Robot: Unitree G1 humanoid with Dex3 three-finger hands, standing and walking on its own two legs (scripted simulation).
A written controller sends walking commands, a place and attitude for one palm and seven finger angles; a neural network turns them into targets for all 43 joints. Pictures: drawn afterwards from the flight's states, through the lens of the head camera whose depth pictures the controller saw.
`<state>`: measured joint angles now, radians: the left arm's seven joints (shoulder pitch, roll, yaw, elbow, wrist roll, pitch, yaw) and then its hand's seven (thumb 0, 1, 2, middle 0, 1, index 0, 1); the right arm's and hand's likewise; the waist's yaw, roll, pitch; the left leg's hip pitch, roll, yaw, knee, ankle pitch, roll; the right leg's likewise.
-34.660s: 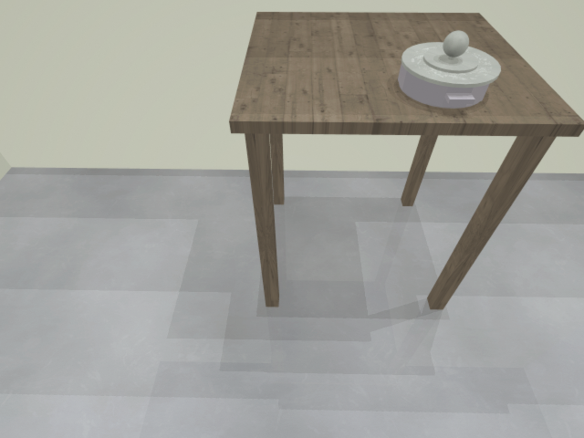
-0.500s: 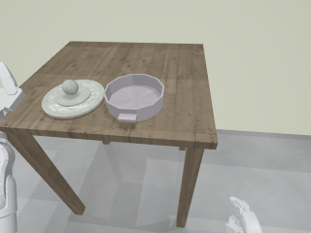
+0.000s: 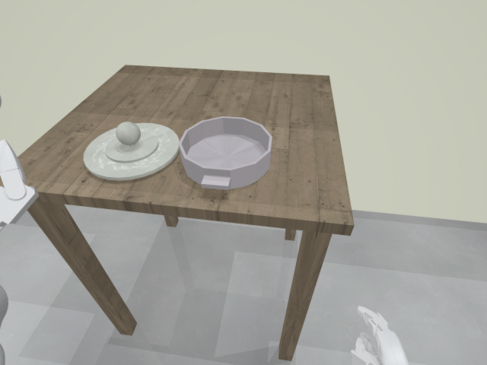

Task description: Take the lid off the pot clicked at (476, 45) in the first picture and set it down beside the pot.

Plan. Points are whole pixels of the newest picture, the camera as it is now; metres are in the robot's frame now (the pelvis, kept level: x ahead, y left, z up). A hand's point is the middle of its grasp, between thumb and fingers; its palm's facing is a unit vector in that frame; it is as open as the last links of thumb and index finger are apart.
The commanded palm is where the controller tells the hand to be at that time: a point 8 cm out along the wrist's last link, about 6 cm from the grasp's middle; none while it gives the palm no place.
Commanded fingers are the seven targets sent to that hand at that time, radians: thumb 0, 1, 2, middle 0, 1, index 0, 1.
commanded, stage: draw the hand back to the body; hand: left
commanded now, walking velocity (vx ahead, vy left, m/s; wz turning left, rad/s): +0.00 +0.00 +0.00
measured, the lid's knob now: (128, 133) +0.52 +0.34 +0.12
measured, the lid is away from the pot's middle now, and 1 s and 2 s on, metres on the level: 0.22 0.22 0.22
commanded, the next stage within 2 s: step back with the hand held close in 0.06 s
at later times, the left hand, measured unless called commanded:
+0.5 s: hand (32, 197) +0.19 +0.25 +0.26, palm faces +0.43 -0.78 -0.45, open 7.4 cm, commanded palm +0.12 +0.31 +0.28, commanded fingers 0.00 0.90 0.90 -0.20 -0.30 -0.20 -0.30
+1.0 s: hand out of the picture +0.08 +0.28 +0.29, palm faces +0.55 -0.77 -0.33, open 7.4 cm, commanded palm +0.02 +0.33 +0.28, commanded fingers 0.00 0.90 0.90 -0.20 -0.30 -0.20 -0.30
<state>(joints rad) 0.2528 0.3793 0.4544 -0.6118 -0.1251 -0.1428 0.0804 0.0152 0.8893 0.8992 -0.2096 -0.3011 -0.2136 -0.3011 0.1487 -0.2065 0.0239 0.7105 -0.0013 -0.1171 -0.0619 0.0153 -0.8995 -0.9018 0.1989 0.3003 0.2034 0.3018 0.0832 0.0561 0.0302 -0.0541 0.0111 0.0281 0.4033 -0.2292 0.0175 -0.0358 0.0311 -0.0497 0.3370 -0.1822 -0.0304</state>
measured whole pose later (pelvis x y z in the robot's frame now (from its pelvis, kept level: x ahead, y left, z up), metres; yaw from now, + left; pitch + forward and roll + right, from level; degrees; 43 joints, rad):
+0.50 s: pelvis -0.02 +0.03 -0.01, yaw -1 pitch +0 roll -1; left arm 0.40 0.50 0.55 -0.76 -0.08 -0.18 0.10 0.01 0.89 0.90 -0.21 -0.30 -0.22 -0.30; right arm 0.18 -0.23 -0.02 0.57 0.03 0.00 -0.05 0.01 -0.90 -0.90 0.20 0.30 0.20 0.30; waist -0.01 0.00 0.00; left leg -0.27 -0.02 0.07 0.51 -0.24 0.07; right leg -0.26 -0.01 -0.01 0.46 -0.19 0.02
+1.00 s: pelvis -0.11 +0.05 -0.02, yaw +0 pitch -1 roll -4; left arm 0.30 0.48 0.60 -0.77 -0.08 -0.26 0.16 0.01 0.88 0.90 -0.22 -0.30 -0.22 -0.30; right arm 0.24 -0.21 -0.02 0.60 0.02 -0.08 -0.08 0.02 -0.90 -0.90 0.20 0.30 0.20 0.30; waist -0.02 0.04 0.00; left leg -0.45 0.01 0.04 0.62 -0.16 0.09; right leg -0.42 0.05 0.00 0.86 -0.44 0.00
